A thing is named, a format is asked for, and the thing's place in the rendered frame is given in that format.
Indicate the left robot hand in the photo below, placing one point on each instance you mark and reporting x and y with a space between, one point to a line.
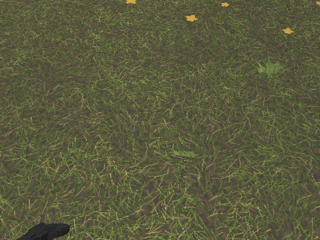
44 231

